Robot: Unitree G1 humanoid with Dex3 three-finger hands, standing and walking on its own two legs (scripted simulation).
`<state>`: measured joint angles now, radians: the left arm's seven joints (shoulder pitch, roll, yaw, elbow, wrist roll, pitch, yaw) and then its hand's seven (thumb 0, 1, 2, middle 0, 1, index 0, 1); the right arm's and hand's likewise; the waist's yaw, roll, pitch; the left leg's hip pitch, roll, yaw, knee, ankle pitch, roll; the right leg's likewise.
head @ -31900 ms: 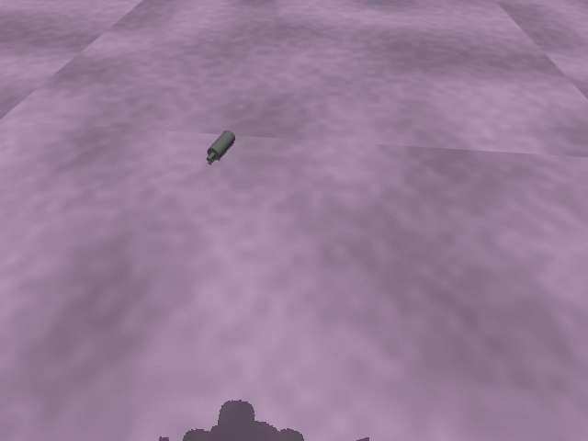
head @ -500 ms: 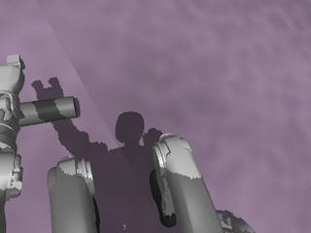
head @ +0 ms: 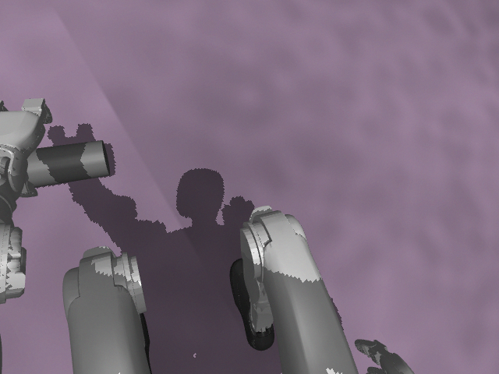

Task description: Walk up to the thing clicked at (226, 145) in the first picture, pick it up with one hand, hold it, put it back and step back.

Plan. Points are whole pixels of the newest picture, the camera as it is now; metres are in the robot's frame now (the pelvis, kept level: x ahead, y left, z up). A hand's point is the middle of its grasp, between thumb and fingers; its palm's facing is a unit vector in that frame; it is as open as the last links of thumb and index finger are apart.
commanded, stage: home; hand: left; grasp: from above
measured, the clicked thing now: (42, 167) +0.52 +0.26 -0.31
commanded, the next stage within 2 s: none
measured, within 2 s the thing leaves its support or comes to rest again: neither
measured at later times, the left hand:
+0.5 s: hand out of the picture +0.44 +0.25 -0.05, palm faces -0.37 -0.48 -0.80, open 8.9 cm
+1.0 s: hand out of the picture +0.29 +0.20 +0.16, palm faces +0.02 -0.94 -0.33, open 7.4 cm
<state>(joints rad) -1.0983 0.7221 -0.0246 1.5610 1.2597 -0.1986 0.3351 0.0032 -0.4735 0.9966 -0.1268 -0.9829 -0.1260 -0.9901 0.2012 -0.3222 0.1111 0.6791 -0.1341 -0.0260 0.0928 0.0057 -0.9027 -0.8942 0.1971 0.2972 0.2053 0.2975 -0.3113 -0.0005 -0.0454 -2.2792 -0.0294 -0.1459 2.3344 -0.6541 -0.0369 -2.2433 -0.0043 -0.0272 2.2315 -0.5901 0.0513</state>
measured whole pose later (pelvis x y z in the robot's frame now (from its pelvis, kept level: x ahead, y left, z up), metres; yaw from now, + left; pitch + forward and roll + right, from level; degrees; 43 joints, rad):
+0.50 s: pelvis +0.02 +0.01 +0.08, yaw +1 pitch +36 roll -6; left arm -0.62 0.50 0.03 0.85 0.70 0.05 0.09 0.00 0.53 0.91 -0.23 -0.43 -0.22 -0.44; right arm 0.20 -0.28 -0.01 0.63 -0.02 0.04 0.11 0.01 -0.90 -0.89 0.20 0.30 0.21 0.30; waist -0.15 0.08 -0.19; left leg -2.04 -0.01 -0.11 2.11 -0.70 -0.02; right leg -2.01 -0.02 -0.02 2.02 -0.64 0.06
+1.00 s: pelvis +0.04 +0.00 +0.26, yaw +5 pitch +23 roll -4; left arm 0.05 0.28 0.00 0.24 0.05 0.33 0.10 0.01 0.90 0.90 -0.21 -0.30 -0.21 -0.30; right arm 0.12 -0.21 0.04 0.54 0.04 -0.08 -0.08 0.01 -0.90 -0.89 0.20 0.30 0.21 0.30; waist -0.07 0.03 -0.19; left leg -1.32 0.02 -0.10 1.51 -0.60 -0.03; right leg -1.30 -0.02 -0.04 1.44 -0.55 0.03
